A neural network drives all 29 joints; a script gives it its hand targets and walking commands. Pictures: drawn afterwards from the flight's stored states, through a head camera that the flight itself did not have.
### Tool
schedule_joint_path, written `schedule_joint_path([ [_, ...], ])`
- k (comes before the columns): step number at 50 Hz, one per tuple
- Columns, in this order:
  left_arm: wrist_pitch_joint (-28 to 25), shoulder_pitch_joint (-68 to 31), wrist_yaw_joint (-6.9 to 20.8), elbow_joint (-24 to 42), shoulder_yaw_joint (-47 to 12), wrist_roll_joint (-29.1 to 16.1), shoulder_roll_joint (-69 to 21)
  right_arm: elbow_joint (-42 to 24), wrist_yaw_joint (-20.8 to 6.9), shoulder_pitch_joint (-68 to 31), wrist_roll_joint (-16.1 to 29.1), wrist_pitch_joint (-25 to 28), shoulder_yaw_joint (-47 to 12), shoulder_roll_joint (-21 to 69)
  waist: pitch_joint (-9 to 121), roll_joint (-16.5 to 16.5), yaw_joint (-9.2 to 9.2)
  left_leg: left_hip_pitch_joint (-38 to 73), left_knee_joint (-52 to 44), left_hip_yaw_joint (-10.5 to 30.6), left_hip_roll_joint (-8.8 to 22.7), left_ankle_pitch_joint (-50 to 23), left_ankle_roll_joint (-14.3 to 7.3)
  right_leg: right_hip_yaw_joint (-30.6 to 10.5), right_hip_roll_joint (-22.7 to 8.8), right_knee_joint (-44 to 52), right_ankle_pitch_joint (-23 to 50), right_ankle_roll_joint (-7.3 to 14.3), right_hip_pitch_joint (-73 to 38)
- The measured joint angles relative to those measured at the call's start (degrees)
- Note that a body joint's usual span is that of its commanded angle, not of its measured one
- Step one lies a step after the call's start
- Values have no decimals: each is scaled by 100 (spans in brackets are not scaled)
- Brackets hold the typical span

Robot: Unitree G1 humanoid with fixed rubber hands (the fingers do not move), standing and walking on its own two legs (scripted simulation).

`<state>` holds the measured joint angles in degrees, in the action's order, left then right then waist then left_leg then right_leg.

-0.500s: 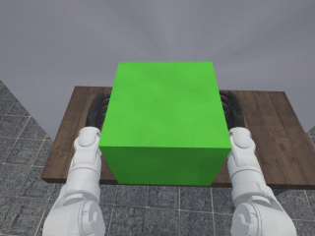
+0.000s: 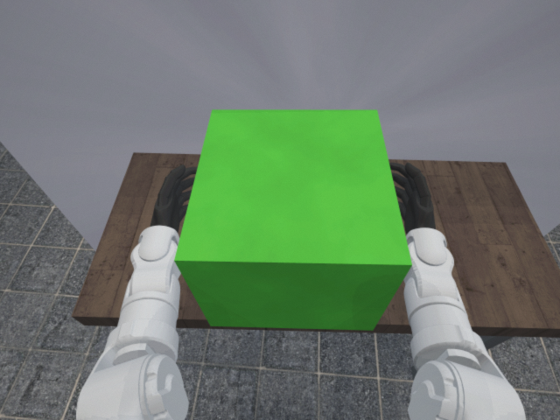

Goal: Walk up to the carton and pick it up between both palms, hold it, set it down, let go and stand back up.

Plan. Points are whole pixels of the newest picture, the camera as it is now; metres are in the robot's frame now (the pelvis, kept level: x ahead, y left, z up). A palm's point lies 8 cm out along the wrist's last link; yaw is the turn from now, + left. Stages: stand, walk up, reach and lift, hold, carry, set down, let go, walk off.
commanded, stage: set down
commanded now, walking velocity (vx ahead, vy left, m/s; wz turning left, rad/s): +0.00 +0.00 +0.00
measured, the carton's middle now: (292, 219) +0.44 +0.01 +0.00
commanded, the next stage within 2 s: none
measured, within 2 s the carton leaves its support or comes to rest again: rests again in 0.66 s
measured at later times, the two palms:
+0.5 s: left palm (168, 223) +0.40 +0.20 +0.04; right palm (415, 224) +0.40 -0.17 +0.05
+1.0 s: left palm (153, 233) +0.39 +0.22 +0.02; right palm (408, 235) +0.40 -0.16 +0.03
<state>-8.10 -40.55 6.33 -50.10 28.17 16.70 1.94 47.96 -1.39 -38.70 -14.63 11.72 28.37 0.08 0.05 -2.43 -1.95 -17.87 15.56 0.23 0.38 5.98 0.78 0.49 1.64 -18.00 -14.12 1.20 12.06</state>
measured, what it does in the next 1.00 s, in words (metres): stands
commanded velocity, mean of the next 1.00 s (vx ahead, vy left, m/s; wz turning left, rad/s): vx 0.00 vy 0.00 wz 0.00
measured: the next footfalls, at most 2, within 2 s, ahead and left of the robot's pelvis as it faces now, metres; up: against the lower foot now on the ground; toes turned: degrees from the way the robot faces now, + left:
none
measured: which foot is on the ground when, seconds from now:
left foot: down 0.00-1.00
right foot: down 0.00-1.00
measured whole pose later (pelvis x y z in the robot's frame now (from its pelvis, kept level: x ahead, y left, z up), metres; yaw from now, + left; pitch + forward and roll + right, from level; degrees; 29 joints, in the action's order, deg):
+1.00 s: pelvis -0.02 +0.02 -0.01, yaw -1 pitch +18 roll -1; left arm -18.6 -47.7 -3.7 -74.5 6.4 -6.3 11.8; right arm 76.6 1.4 -47.8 14.6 19.6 -1.1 -13.0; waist 9.9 -1.5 -2.0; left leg -36.0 26.6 0.2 1.1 8.4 0.8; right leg 0.5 2.3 -25.7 -14.9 1.2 28.7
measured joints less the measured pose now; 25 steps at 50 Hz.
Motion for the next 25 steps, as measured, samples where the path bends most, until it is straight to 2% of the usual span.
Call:
schedule_joint_path([
  [20,-96,-61,49,-51,152,145,-35,0,-28,0,-54,54,64,7,-1,0,0,-80,24,-1,0,-7,0,0,0,-32,0,0,83],
  [23,-137,-124,27,-251,166,146,26,14,-5,0,-54,60,64,8,-1,0,0,-101,31,-2,0,-11,0,0,0,-41,0,0,105],
  [25,-170,-180,-82,-468,169,145,93,153,60,-10,-56,74,-25,-44,-2,0,0,-131,48,-2,0,-10,0,0,-1,-55,0,0,134],
])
